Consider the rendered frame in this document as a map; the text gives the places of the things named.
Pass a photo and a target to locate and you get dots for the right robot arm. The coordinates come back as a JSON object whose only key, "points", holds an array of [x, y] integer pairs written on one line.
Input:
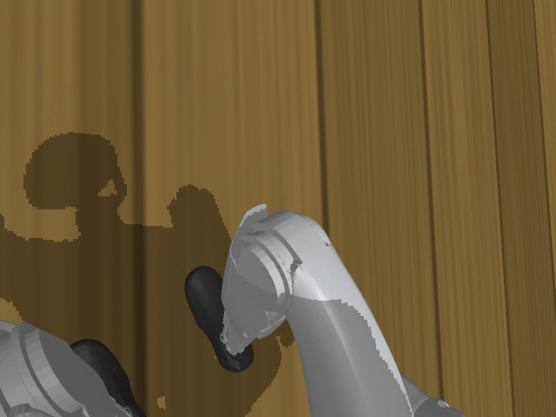
{"points": [[435, 407]]}

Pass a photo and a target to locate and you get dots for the right robot foot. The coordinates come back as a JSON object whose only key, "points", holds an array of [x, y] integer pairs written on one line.
{"points": [[203, 290]]}

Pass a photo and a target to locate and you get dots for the left robot foot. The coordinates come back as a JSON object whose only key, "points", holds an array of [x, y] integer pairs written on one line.
{"points": [[100, 358]]}

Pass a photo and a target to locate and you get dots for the right robot hand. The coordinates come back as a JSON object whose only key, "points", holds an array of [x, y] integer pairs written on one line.
{"points": [[415, 395]]}

